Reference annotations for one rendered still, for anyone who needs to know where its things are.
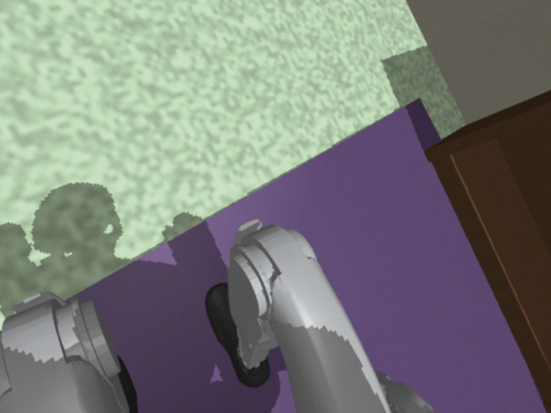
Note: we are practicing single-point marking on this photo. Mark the bookshelf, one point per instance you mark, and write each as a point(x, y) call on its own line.
point(496, 173)

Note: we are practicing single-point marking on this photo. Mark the right robot foot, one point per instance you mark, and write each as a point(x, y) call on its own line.
point(225, 330)

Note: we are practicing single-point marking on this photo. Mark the left robot foot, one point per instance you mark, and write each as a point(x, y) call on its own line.
point(128, 387)

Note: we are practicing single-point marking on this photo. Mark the right robot hand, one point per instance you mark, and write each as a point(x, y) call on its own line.
point(401, 398)

